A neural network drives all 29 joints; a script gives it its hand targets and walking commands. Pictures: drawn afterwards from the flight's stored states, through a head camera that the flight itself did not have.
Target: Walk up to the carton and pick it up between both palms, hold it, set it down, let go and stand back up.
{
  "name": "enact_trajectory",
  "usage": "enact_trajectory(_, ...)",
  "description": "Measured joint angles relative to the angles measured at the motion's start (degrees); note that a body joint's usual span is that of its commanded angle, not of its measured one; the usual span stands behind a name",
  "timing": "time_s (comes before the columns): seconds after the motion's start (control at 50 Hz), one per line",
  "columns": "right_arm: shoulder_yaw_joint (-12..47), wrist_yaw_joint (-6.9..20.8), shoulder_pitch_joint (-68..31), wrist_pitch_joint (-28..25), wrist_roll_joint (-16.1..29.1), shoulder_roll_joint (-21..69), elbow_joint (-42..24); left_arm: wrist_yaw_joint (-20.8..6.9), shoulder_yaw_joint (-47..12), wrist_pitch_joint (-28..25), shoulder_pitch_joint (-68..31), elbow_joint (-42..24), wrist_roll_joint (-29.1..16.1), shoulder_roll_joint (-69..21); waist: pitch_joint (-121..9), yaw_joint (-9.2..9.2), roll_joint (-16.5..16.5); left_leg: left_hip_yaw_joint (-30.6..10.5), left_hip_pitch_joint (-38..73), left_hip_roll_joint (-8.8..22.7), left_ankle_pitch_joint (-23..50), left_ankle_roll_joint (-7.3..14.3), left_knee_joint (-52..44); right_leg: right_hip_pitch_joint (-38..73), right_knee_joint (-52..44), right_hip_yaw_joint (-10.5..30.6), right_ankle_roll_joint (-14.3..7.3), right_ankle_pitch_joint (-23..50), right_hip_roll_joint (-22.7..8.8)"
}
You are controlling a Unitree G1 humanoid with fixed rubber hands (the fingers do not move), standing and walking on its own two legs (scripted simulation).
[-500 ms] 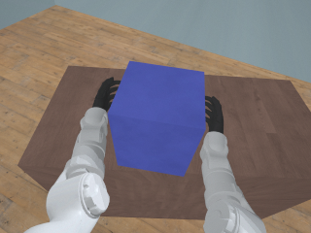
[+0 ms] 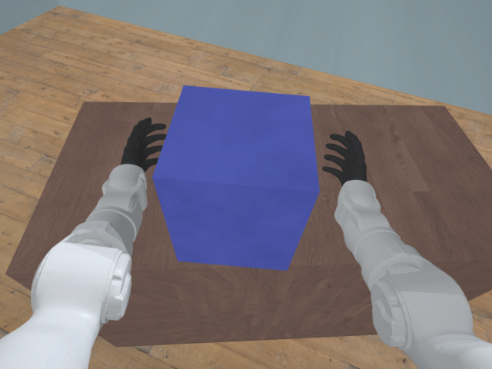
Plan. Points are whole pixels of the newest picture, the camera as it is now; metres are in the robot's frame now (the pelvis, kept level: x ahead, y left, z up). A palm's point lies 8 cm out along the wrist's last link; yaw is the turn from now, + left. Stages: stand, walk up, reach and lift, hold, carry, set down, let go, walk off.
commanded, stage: set down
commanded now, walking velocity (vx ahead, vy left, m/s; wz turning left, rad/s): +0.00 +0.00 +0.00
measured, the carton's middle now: (238, 184) +0.44 +0.00 +0.05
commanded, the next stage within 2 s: none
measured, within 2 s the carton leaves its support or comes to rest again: neither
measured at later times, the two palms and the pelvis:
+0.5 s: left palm (112, 118) +0.46 +0.18 +0.19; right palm (376, 140) +0.42 -0.19 +0.18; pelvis -0.03 -0.02 +0.00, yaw +1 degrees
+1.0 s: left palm (79, 77) +0.45 +0.20 +0.26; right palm (394, 110) +0.41 -0.19 +0.23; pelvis -0.02 -0.02 +0.02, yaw +1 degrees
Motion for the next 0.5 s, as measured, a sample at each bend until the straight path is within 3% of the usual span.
enact_trajectory(0.12,4.2,1.1,-0.1,3.6,5.4,-2.9,-3.3,-0.4,-4.4,0.9,0.1,-1.3,-5.8,3.0,-1.0,-0.17,-0.2,0.1,-1.5,-0.1,0.6,0.0,0.3,-2.0,1.3,0.1,-0.2,0.1,-0.1)
enact_trajectory(0.24,5.5,1.1,-1.8,9.0,6.7,-3.7,-6.8,-1.4,-8.8,5.0,-1.8,-3.4,-10.4,5.2,-1.2,-0.61,-0.2,0.0,-1.2,-0.4,1.6,-0.1,-0.4,-2.1,1.7,0.0,-0.5,0.5,-0.4)
enact_trajectory(0.36,4.6,-0.5,-5.2,14.7,5.8,-3.0,-8.9,-1.6,-10.0,9.5,-6.1,-4.1,-12.1,6.5,-0.8,-1.12,-1.0,0.1,0.5,-0.6,3.0,-0.2,-2.2,-1.1,1.2,0.0,-0.8,1.1,-0.6)
enact_trajectory(0.5,3.7,-2.5,-8.9,20.1,5.4,-2.2,-9.5,-1.9,-8.8,14.9,-10.1,-3.9,-11.1,8.1,0.8,-1.91,-1.9,-0.2,4.6,-0.6,4.2,-0.5,-4.7,2.9,-0.8,-0.2,-1.1,2.0,-0.5)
